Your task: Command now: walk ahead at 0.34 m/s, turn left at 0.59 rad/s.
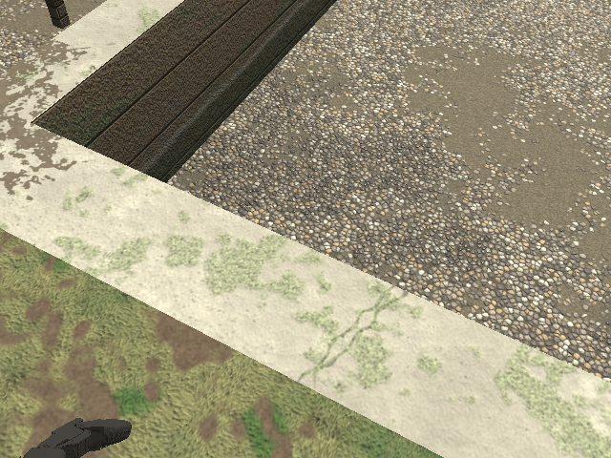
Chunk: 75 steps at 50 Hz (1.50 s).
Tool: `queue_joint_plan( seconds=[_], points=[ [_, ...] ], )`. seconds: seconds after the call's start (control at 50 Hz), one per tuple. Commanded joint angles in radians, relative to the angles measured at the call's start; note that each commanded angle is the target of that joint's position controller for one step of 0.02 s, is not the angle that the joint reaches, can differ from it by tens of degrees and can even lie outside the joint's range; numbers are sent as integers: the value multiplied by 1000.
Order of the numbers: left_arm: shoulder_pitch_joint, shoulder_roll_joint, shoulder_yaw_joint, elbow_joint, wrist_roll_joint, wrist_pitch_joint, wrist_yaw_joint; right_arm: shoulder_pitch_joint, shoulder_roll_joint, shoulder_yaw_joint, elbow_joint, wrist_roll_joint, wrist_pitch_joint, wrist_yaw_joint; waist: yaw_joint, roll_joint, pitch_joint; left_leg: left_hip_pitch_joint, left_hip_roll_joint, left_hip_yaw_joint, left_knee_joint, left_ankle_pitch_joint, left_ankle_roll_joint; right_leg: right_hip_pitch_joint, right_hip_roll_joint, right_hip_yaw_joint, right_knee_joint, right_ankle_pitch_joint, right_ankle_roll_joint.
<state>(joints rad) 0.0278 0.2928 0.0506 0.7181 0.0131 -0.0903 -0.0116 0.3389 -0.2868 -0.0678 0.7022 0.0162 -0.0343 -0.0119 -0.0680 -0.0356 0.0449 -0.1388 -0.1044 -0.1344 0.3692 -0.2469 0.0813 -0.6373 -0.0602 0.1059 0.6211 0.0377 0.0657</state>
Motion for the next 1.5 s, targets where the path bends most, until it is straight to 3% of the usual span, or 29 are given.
queue_joint_plan(
  seconds=[0.02, 0.1, 0.12, 0.14, 0.16, 0.18, 0.2, 0.26, 0.36, 0.5, 0.52, 0.54, 0.56, 0.6, 0.64, 0.78, 0.9, 0.94, 0.96, 0.98, 1.0, 1.02, 1.06, 1.24, 1.42, 1.44, 1.46, 1.48, 1.5],
  points=[
    [-75, 80, 21, -86, -3, -19, -11, 21, -172, -53, -41, 6, 8, -16, 6, 138, -62, -68, 190, -160, 2, 381, 96, 176, 91, -46, -97, 60, -11],
    [82, 99, 35, -28, 12, -42, -22, -24, -98, -31, -38, -1, 9, -24, 85, 153, -127, 46, 191, -161, 205, 494, 39, 326, 63, -67, -221, 147, -96],
    [150, 138, 39, -21, 30, -50, -21, -4, -56, -15, -50, -17, 5, -20, 102, 78, -227, -16, 130, -119, 380, 357, -2, 524, -53, 27, -179, 440, -145],
    [201, 172, 42, -6, 41, -40, -17, 177, -9, 2, -25, -18, 3, -15, 43, -158, -374, -243, 11, -62, 686, -241, -79, 841, -282, 306, -114, 748, -334],
    [230, 105, 28, 27, -3, -25, -26, 262, -71, -2, 4, -12, 9, -8, 34, -200, -448, -330, 33, -66, 811, -435, -116, 874, -343, 503, -152, 492, -417],
    [176, 86, 20, 7, -28, -12, -33, 152, -138, -19, -6, -5, 22, -7, 62, -113, -327, -387, 71, -54, 864, -389, -137, 772, -282, 478, -204, 243, -379],
    [122, 77, 16, -4, -27, 1, -36, 40, -144, -25, -27, -8, 37, -15, 74, -57, -241, -417, 90, -20, 859, -334, -147, 675, -230, 418, -237, 97, -332],
    [59, 118, 29, -19, -16, 32, -27, -61, -116, -30, -63, -19, 61, -29, 54, -74, -106, -363, 115, 30, 673, -267, -144, 445, -129, 308, -302, -22, -272],
    [70, 152, 57, -34, -20, 70, 2, -64, -69, -25, -42, -13, 54, -46, 59, -110, -179, -229, 79, 56, 451, -177, -143, 402, -91, 278, -319, -55, -283],
    [58, 136, 62, -59, -43, 112, 27, -73, -62, -32, -47, -15, 26, -19, 31, -113, -132, -59, 67, 73, 115, 30, -93, 279, -44, 340, -283, -297, -230],
    [85, 115, 55, -58, -44, 113, 29, -51, -99, -43, -48, -22, 24, -21, 25, -67, -137, 27, 143, 22, 36, 47, -61, 214, -2, 308, -220, -372, -184],
    [109, 65, 43, -67, -41, 110, 29, -42, -181, -59, -59, -44, 29, -30, 46, 136, -133, 90, 353, -190, -54, 20, 30, 75, 108, 164, -2, -531, -116],
    [106, 85, 53, -93, -40, 98, 32, -85, -213, -67, -62, -74, 31, -24, 63, 342, -96, -26, 499, -389, -115, 116, 158, 3, 182, 11, 241, -648, -74],
    [172, 161, 85, -45, -38, 101, 31, -212, -112, -35, -101, -54, 25, -30, 107, 182, -69, -86, 419, -225, -82, 185, 136, 26, 128, 32, 500, -555, -33],
    [217, 128, 79, -17, -36, 126, 39, -250, -86, -24, -106, -25, 25, -34, 106, 155, -55, -55, 355, -100, -53, 253, 103, -12, 115, 14, 617, -463, 5],
    [80, 59, 38, -129, -38, 132, 13, -144, -140, -45, -71, -27, 49, -46, 23, 196, -105, 97, 387, 19, -20, 384, 150, 27, 36, -81, 347, -421, 45],
    [120, 79, 50, -152, -42, 137, -13, -164, -176, -63, -56, 3, 54, -29, 44, 220, -113, 37, 421, 77, 41, 398, 116, 243, 53, -176, 47, -386, -36],
    [209, 82, 62, -119, -37, 137, -8, -156, -143, -54, -35, 20, 46, -27, 89, 169, -132, -55, 382, 152, 171, 314, 29, 432, 92, -187, -189, -177, -96],
    [248, 160, 87, -119, -39, 135, 4, -109, -100, -44, -26, -4, 40, -21, 79, -10, -157, -235, 304, 250, 383, 88, -69, 618, -25, 5, -239, 111, -153],
    [238, 279, 105, -155, -26, 130, 13, -124, -50, -22, -81, -60, 38, -16, 49, -313, -149, -540, 152, 271, 675, -448, -169, 714, -297, 365, -197, 528, -338],
    [281, 240, 91, -154, 12, 110, 1, -222, -113, -39, -99, -36, 32, -23, 154, -185, -235, -556, 122, 105, 831, -458, -168, 639, -346, 409, -242, 421, -457],
    [240, 217, 79, -146, 13, 95, -2, -249, -136, -48, -96, -8, 37, -28, 127, -110, -166, -572, 136, 79, 883, -375, -152, 592, -282, 322, -259, 296, -413],
    [140, 163, 61, -152, -21, 92, 11, -226, -141, -57, -65, -25, 50, -48, 80, -56, -105, -574, 154, 52, 846, -224, -147, 526, -187, 231, -261, 172, -318],
    [157, 172, 61, -147, -21, 111, 40, -233, -85, -37, -66, -19, 37, -31, 79, -93, -128, -437, 99, 37, 545, -73, -175, 485, -102, 272, -250, -13, -307],
    [116, 150, 50, -149, -37, 129, 37, -161, -76, -33, -50, -6, 3, 9, 50, -115, -145, -151, 83, 58, 132, -13, -117, 429, -61, 392, -155, 36, -262],
    [129, 132, 43, -144, -38, 130, 42, -152, -81, -31, -48, -21, -1, 11, 39, -82, -143, -54, 118, 42, 16, 152, -94, 379, -28, 368, -132, -45, -216],
    [186, 87, 30, -139, -19, 126, 45, -151, -143, -39, -63, -44, 0, 7, 77, 81, -172, 48, 288, -117, -13, 347, -35, 295, 57, 267, 7, -278, -146],
    [214, 90, 34, -149, -28, 117, 46, -164, -175, -38, -47, -67, 6, 8, 120, 316, -142, 20, 422, -287, -44, 411, 124, 183, 193, 101, 113, -597, -85],
    [187, 154, 49, -142, -13, 110, 49, -187, -115, -23, -63, -63, 1, 8, 81, 264, -133, -35, 462, -353, -94, 172, 194, 166, 140, 84, 270, -651, -38]
  ],
)
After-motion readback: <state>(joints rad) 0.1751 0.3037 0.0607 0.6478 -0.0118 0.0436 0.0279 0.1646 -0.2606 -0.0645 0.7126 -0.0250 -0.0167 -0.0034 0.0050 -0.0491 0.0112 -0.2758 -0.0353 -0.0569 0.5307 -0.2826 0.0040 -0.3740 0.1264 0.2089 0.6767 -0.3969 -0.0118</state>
